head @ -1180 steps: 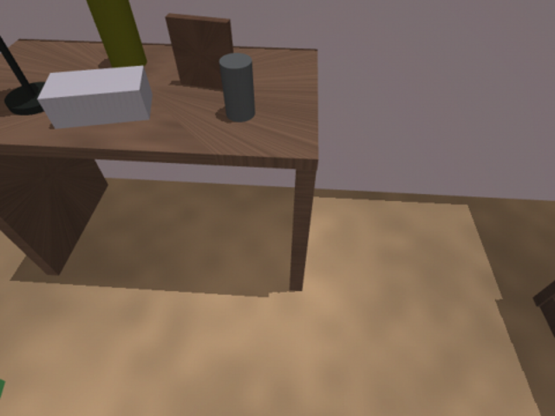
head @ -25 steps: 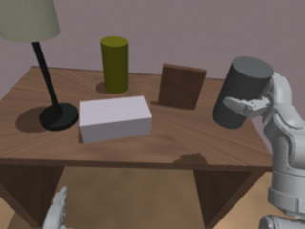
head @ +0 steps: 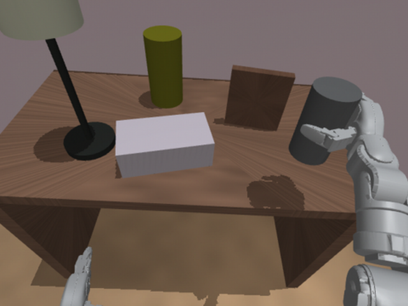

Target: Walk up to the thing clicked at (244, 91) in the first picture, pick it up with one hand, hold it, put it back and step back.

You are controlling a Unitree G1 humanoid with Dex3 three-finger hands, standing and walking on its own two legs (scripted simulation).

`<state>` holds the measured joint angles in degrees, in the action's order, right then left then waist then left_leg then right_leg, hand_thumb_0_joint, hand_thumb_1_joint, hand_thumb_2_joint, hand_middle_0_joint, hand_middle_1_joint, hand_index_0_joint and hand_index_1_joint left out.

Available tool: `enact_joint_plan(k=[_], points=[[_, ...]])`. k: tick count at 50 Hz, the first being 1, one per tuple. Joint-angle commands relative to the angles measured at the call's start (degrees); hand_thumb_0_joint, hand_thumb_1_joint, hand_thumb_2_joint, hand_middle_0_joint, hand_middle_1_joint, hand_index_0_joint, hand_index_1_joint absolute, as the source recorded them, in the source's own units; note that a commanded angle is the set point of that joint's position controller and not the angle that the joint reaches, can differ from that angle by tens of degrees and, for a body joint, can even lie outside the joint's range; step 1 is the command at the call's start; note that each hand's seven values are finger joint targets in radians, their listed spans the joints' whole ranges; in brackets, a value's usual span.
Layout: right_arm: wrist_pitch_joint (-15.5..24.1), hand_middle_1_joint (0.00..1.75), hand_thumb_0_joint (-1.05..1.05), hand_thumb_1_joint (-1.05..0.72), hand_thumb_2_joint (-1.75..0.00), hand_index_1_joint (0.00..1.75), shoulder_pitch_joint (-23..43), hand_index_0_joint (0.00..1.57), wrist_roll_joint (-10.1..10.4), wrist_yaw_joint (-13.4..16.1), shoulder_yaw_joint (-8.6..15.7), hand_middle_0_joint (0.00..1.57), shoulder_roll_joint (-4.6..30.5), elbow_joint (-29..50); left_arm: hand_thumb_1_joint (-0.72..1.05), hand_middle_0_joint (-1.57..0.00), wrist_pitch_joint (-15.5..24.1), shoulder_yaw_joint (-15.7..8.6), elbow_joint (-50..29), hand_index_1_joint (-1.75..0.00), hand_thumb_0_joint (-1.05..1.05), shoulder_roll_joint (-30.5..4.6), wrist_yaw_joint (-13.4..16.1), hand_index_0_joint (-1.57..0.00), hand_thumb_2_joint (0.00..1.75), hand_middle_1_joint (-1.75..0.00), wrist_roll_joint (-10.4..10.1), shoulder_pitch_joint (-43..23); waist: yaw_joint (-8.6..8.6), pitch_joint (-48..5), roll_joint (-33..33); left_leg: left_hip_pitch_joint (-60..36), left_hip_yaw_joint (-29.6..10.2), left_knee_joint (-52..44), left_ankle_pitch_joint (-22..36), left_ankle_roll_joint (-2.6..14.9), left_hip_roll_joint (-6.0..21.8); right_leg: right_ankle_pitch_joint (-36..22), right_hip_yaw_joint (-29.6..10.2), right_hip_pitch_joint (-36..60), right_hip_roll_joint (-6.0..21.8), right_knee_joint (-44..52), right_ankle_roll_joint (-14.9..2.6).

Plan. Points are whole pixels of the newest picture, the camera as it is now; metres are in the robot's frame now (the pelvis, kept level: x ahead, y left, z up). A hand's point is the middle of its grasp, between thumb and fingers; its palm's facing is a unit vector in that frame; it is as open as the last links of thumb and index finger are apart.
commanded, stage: crouch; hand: right
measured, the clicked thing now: (320, 123) +0.41 -0.17 +0.18
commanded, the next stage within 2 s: lower in 0.96 s
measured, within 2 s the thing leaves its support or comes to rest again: neither
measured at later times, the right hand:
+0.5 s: hand (320, 118) +0.46 -0.20 +0.15, palm faces +0.19 +0.98 +0.00, open 11.0 cm
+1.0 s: hand (318, 117) +0.49 -0.21 +0.13, palm faces +0.19 +0.98 +0.01, open 11.0 cm
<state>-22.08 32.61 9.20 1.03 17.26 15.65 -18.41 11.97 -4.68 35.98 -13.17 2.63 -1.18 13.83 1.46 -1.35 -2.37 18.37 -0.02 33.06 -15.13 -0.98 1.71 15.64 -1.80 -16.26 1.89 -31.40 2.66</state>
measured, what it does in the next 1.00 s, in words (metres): stands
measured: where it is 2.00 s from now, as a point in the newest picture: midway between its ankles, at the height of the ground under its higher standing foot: outside the picture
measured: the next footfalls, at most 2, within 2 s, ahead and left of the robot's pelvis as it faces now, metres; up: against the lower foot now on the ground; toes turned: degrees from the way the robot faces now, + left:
none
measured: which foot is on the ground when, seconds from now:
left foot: down 0.00-1.00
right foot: down 0.00-1.00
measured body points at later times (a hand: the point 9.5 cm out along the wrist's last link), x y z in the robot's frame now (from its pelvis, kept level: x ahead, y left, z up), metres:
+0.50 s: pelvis +0.02 -0.01 +0.00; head +0.04 +0.00 +0.45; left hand +0.16 +0.25 -0.08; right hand +0.44 -0.25 +0.15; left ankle +0.03 +0.13 -0.73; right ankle +0.01 -0.15 -0.73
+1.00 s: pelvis +0.01 -0.02 -0.01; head +0.06 -0.02 +0.44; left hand +0.15 +0.26 -0.08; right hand +0.48 -0.26 +0.13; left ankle +0.03 +0.13 -0.73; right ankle +0.01 -0.15 -0.73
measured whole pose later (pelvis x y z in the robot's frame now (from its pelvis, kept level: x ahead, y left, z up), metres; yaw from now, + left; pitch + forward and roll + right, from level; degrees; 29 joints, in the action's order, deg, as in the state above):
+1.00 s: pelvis +0.01 -0.02 -0.01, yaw +2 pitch +9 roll +1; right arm 7.4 45.3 5.8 -2.5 21.5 23.4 -53.6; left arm 5.8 -3.3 28.7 -12.8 2.4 -0.7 14.2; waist 5.8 -4.1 -0.2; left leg 29.8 -1.5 36.9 -16.5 -2.0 1.1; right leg 19.4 -0.5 -28.6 2.4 -38.6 1.6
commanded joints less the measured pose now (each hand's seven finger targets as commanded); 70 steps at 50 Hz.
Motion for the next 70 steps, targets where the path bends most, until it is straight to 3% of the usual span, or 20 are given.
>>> enact_joint_plan(k=[1,2,4,10,16,17,19,22,23,27,34,40,42,48,57,60,62,64,67,70], points=[[10.26,1.41,0.00,-0.03,-1.28,1.41,29.91,1.30,-0.62,0.26,3.04,1.24,14.51,8.03,-0.55,-0.05,3.49,-2.07,-8.79,-0.05,0.00,-6.52,0.91,-0.04,0.06,-0.05,0.21,-4.77,-0.17,-18.35,1.21,-4.06,2.48,-4.37,11.10,0.05,-1.31,-9.41,2.60,5.86,-1.77,2.48,-2.67],[10.93,1.42,0.00,-0.01,-1.28,1.42,28.44,1.30,-0.74,-0.09,2.90,1.24,13.52,3.19,-0.55,-0.04,3.48,-0.96,-9.46,-0.05,0.00,-5.48,0.79,-0.04,0.06,-0.04,0.15,-5.05,-0.18,-18.01,2.47,-3.99,2.38,-4.40,11.53,-0.03,-1.33,-9.81,2.69,4.77,-1.77,2.28,-2.77],[12.87,1.40,0.00,0.01,-1.27,1.40,27.46,1.28,-0.80,-0.45,3.89,1.22,14.76,0.55,-0.54,-0.05,3.30,-3.63,-9.03,-0.04,0.00,-7.88,0.94,-0.05,0.06,-0.04,0.16,-4.70,0.08,-18.92,2.33,-4.41,2.25,-3.79,13.65,-0.01,-1.30,-11.78,2.76,4.60,-1.72,2.05,-2.71],[18.80,1.40,0.00,-0.03,-1.27,1.40,29.02,1.28,-1.03,-1.49,3.34,1.22,14.67,-4.49,-0.54,-0.05,2.85,-1.14,-10.85,-0.05,0.00,-5.29,0.31,-0.05,0.05,-0.05,0.12,-6.86,0.29,-18.45,2.92,-4.05,1.80,-3.94,12.14,-0.07,-1.47,-10.00,3.14,2.25,-1.78,1.79,-3.01],[23.06,1.41,0.00,-0.03,-1.28,1.41,30.45,1.29,-1.14,-1.68,4.07,1.24,16.84,-5.28,-0.55,-0.05,1.25,-3.95,-10.16,-0.05,0.00,-8.33,0.77,-0.05,0.06,-0.04,0.43,-2.36,1.71,-21.52,1.41,-3.23,1.96,-2.49,17.08,0.12,-1.80,-15.51,2.91,4.36,-1.44,0.30,-2.76],[23.65,1.42,0.00,-0.05,-1.29,1.42,31.68,1.30,-1.02,-1.88,2.48,1.24,15.05,-5.16,-0.55,-0.05,1.40,-2.72,-12.16,-0.05,0.00,-7.33,0.72,-0.05,0.06,-0.04,0.28,-3.89,1.98,-21.95,2.58,-3.04,2.04,-2.38,17.48,0.01,-1.91,-16.04,2.91,4.99,-1.32,0.19,-2.81],[24.92,1.41,0.00,-0.08,-1.29,1.41,33.50,1.30,-1.33,-1.67,4.13,1.25,17.82,-5.09,-0.54,-0.05,0.70,-2.57,-11.59,-0.05,0.00,-6.93,0.62,-0.05,0.05,-0.04,0.37,-3.64,1.77,-22.30,-0.20,-2.72,1.92,-2.23,16.92,0.30,-1.89,-16.21,2.91,4.61,-1.26,0.02,-2.56],[25.53,1.41,0.00,-0.07,-1.29,1.41,32.47,1.30,-1.39,-1.97,3.15,1.24,16.00,-8.33,-0.54,-0.05,-0.01,-3.54,-9.98,-0.05,0.00,-7.58,0.62,-0.05,0.05,-0.04,0.42,-2.03,2.74,-21.94,0.64,-1.19,1.82,-2.10,17.25,0.25,-1.96,-16.16,2.88,4.71,-1.23,-0.39,-2.75],[25.80,1.41,0.00,-0.06,-1.29,1.41,31.37,1.30,-1.26,-2.30,2.45,1.24,14.66,-9.98,-0.54,-0.05,-0.16,-1.27,-9.56,-0.05,0.00,-5.54,0.34,-0.05,0.06,-0.04,0.43,-2.75,2.26,-20.56,0.57,-0.73,1.97,-1.76,17.47,0.28,-2.00,-17.04,2.76,3.74,-1.12,-0.63,-2.61],[27.79,1.43,0.00,-0.07,-1.30,1.43,35.12,1.31,-1.61,-2.18,4.87,1.25,19.50,-8.27,-0.54,-0.05,-0.90,-3.27,-12.59,-0.04,0.00,-8.16,0.60,-0.05,0.05,-0.04,0.39,-4.54,1.97,-24.14,0.62,-2.63,1.63,-1.38,18.41,0.24,-1.68,-16.82,2.92,3.56,-1.39,-1.19,-2.85],[29.72,1.44,0.00,-0.06,-1.31,1.44,34.50,1.31,-1.85,-3.02,3.71,1.25,17.14,-18.27,-0.54,-0.05,-2.28,-3.19,-11.47,-0.04,0.00,-7.52,0.55,-0.05,0.05,-0.04,0.44,-1.67,3.62,-21.90,0.98,1.14,1.67,-0.66,17.01,0.31,-2.05,-15.66,2.79,1.76,-1.08,-2.19,-2.75],[32.16,1.43,0.00,-0.03,-1.31,1.43,37.80,1.31,-2.40,-3.39,4.45,1.25,19.06,-19.39,-0.54,-0.05,-2.98,-2.07,-13.96,-0.05,0.00,-6.75,0.23,-0.05,0.05,-0.04,0.42,-2.48,4.04,-25.02,-0.15,1.01,1.28,0.61,18.65,0.38,-1.94,-17.21,2.87,1.10,-1.08,-3.80,-2.76],[33.11,1.43,0.00,-0.04,-1.31,1.43,40.50,1.31,-2.57,-3.19,6.10,1.25,22.71,-17.23,-0.55,-0.05,-2.97,-3.11,-15.22,-0.05,0.00,-8.55,0.63,-0.05,0.06,-0.04,0.54,-3.36,3.66,-26.25,-0.59,0.87,1.21,0.53,17.64,0.40,-1.85,-15.69,2.86,0.50,-1.11,-3.94,-2.87],[34.41,1.44,0.00,-0.02,-1.31,1.44,40.77,1.31,-2.98,-3.31,6.10,1.25,22.60,-21.71,-0.54,-0.05,-3.43,-0.73,-16.24,-0.04,0.00,-6.06,0.38,-0.05,0.06,-0.04,0.52,-1.62,3.90,-26.00,-0.93,1.81,1.27,1.17,16.49,0.50,-2.02,-14.51,2.84,-1.52,-1.05,-4.58,-2.81],[35.74,1.44,0.00,-0.03,-1.31,1.44,41.41,1.31,-3.73,-3.48,5.96,1.25,22.29,-27.70,-0.55,-0.05,-3.29,-4.01,-20.21,-0.05,0.00,-10.05,0.31,-0.04,0.06,-0.04,1.06,-1.78,6.36,-26.20,-0.04,6.30,1.67,2.51,15.11,0.70,-2.81,-15.25,2.02,-1.73,-0.22,-6.01,-2.56],[37.00,1.43,0.00,-0.03,-1.31,1.43,40.82,1.30,-3.98,-3.86,6.49,1.24,22.81,-29.97,-0.56,-0.05,-3.50,-0.98,-19.46,-0.05,0.00,-6.35,-0.07,-0.04,0.06,-0.04,1.02,-0.60,5.50,-25.45,-0.42,6.59,1.29,3.60,15.69,0.65,-2.53,-15.30,2.45,-4.46,-0.59,-7.64,-2.69],[37.17,1.42,0.00,-0.02,-1.30,1.42,38.91,1.29,-3.90,-4.28,6.82,1.23,22.85,-33.84,-0.56,-0.05,-3.51,-3.23,-19.14,-0.05,0.00,-9.23,0.05,-0.04,0.06,-0.04,1.22,1.20,7.06,-24.50,0.35,8.14,1.22,3.87,14.03,0.60,-2.60,-12.59,2.21,-5.93,-0.60,-7.69,-2.91],[39.39,1.44,0.00,-0.02,-1.31,1.44,48.33,1.30,-4.53,-3.94,6.79,1.24,25.89,-24.70,-0.55,-0.05,-3.08,-1.79,-24.51,-0.05,0.00,-8.25,-0.03,-0.04,0.06,-0.04,1.54,-2.88,6.99,-29.92,-2.49,8.04,0.95,4.54,13.35,0.75,-2.51,-11.76,2.25,-4.52,-0.58,-8.37,-2.86],[39.66,1.45,0.00,-0.04,-1.32,1.45,41.83,1.31,-4.25,-4.28,8.12,1.25,25.97,-31.05,-0.55,-0.05,-3.62,-2.28,-21.73,-0.05,0.00,-8.15,-0.26,-0.04,0.06,-0.04,1.55,2.09,6.93,-28.09,-3.16,9.37,1.05,5.64,13.13,0.84,-2.63,-12.06,2.05,-6.02,-0.70,-9.71,-2.62],[41.48,1.44,0.00,-0.05,-1.31,1.44,48.82,1.31,-4.90,-3.81,8.75,1.25,29.04,-23.91,-0.56,-0.05,-3.12,-2.34,-27.40,-0.05,0.00,-9.13,-0.20,-0.04,0.07,-0.04,1.95,-2.08,6.97,-34.39,-4.23,9.01,0.78,7.05,15.59,0.87,-2.66,-15.68,1.99,-4.40,-0.55,-11.65,-2.71]])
